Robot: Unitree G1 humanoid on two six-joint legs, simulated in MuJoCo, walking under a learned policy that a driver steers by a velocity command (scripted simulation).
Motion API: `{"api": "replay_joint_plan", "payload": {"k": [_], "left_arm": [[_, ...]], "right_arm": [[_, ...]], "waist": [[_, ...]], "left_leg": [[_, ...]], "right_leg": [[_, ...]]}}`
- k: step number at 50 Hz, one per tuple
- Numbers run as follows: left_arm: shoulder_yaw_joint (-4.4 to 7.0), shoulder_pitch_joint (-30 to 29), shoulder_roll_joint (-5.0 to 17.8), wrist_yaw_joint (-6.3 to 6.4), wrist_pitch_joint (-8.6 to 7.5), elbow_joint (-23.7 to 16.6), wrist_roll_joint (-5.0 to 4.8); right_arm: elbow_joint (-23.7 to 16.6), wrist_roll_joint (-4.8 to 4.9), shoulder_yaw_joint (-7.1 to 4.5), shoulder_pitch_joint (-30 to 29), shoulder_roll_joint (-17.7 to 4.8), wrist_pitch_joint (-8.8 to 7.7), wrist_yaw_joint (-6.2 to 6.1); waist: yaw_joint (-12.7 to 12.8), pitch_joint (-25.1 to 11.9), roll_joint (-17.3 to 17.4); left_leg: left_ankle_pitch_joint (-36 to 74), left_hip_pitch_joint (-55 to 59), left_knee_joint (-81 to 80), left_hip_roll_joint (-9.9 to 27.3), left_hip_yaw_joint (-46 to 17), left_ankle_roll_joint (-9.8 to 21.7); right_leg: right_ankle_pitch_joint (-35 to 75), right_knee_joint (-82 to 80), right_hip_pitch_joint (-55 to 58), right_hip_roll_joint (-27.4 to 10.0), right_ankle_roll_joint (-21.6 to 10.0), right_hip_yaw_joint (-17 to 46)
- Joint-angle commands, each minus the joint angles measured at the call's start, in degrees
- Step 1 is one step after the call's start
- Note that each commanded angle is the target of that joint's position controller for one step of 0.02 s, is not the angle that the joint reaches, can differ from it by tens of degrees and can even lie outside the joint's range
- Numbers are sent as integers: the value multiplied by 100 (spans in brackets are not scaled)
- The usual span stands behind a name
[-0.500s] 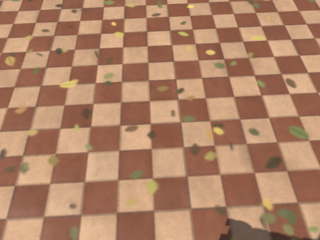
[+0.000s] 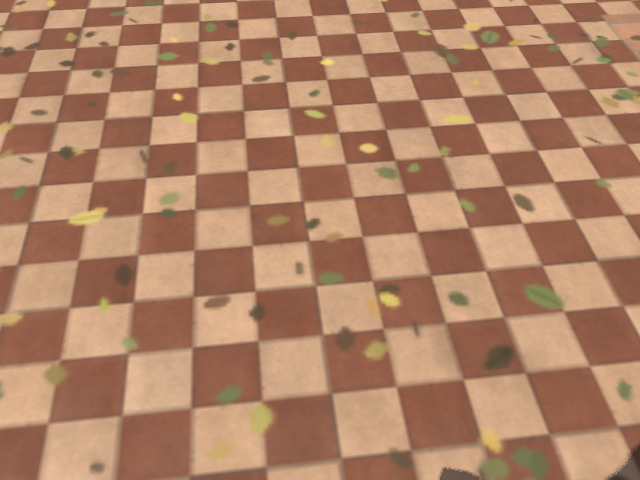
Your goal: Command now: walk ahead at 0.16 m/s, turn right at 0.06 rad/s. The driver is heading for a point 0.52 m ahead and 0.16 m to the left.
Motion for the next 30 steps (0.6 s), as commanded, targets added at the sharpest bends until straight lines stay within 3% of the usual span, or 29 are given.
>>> {"api": "replay_joint_plan", "payload": {"k": [1,3,4,6,7,8,9,10,11,13,15,17,19,21,24,26,27,28,29,30], "left_arm": [[230,-232,696,55,-83,-369,-93],[236,-99,549,23,-196,-358,-134],[243,-68,518,-3,-266,-347,-159],[270,320,494,-53,-369,-174,-205],[326,690,620,-68,-398,6,-205],[425,1138,922,-65,-433,176,-186],[550,1613,1369,-112,-467,254,-183],[520,1765,1316,-137,-525,265,-111],[447,1664,1100,-128,-587,249,-98],[389,1518,903,-92,-600,227,-82],[297,1456,660,-66,-520,244,-35],[295,1439,706,-8,-475,250,-36],[316,1359,899,48,-483,234,-37],[348,1474,1075,72,-519,288,-50],[382,1563,1154,60,-520,391,-131],[421,1488,1272,87,-463,362,-126],[445,1453,1343,118,-406,333,-105],[448,1374,1361,159,-332,281,-82],[421,1403,1331,209,-313,194,-56],[220,1864,667,150,-407,-81,91]], "right_arm": [[-227,6,-183,34,-840,-162,-9],[-154,77,-212,256,-948,-281,-20],[-144,113,-225,278,-1002,-300,-24],[-265,163,-203,-68,-963,-302,-10],[-386,158,-154,-343,-802,-313,-3],[-549,137,-65,-576,-507,-376,3],[-737,113,-37,-712,-421,-488,-12],[-836,164,-104,-817,-676,-574,-21],[-778,229,-142,-591,-744,-629,16],[-660,250,-112,-477,-621,-654,124],[-668,227,-87,-614,-481,-613,258],[-747,199,-1,-785,-242,-558,372],[-949,154,90,-1179,-93,-534,424],[-1118,150,134,-1507,-91,-519,451],[-1287,166,83,-1640,-308,-486,489],[-1338,141,-11,-1453,-500,-477,516],[-1277,142,-101,-1060,-654,-452,516],[-1070,161,-241,-246,-861,-416,495],[-852,179,-413,648,-1151,-352,409],[-814,144,-545,1164,-1739,-306,306]], "waist": [[-14,198,878],[14,429,1276],[33,508,1318],[298,494,1140],[469,418,858],[576,328,31],[716,219,-1089],[752,329,-1159],[536,342,-709],[406,277,-336],[385,252,-436],[414,250,-420],[475,374,-352],[567,483,-421],[464,585,-433],[219,293,-533],[-25,-21,-633],[-469,-480,-617],[-895,-905,-421],[-605,-1623,1081]], "left_leg": [[-2295,-346,-1172,537,-947,765],[-2660,-243,-1629,1132,-1792,1110],[-2570,-286,-1729,1317,-2048,1242],[-2019,-731,-1548,1112,-1676,1100],[-1491,-1055,-1118,783,-1184,872],[-782,-1598,55,176,-357,514],[-554,-2537,1591,-316,248,224],[-1492,-3408,2741,-284,-149,245],[-1379,-3848,3417,-42,-401,379],[-571,-4218,3577,277,-455,596],[35,-3894,3130,397,-343,580],[596,-3500,2557,295,-123,406],[1269,-2907,1616,181,102,272],[1747,-2337,922,52,338,262],[1763,-2177,474,-49,338,502],[1432,-1804,439,-308,541,750],[1210,-1325,500,-491,662,877],[1180,-328,432,-715,767,1033],[1080,1177,409,-660,385,1226],[421,3310,262,866,-2261,2041]], "right_leg": [[-1542,113,-565,-93,-107,57],[-995,661,-844,-40,-109,-233],[-800,655,-801,-107,-163,-226],[-596,-85,44,-187,-333,-180],[-456,-441,602,-306,-414,75],[-954,-956,1145,-808,-650,1107],[-981,-1733,1936,-1795,-1162,2887],[-343,-1931,2231,-2381,-1622,3798],[146,-1762,2493,-2393,-1613,3519],[830,-1785,2684,-2169,-1219,2434],[1890,-1924,2401,-1810,-850,1402],[2260,-2085,1971,-1578,-759,686],[2105,-2303,1358,-1415,-699,151],[1948,-2522,1012,-1453,-675,-114],[2586,-2370,1419,-1705,-561,-370],[4567,-1680,1833,-1784,-398,-621],[5534,-1036,1947,-1777,-309,-746],[6068,35,1729,-1664,-181,-911],[5504,1429,717,-1489,6,-946],[1240,3834,-1562,-696,357,-909]]}}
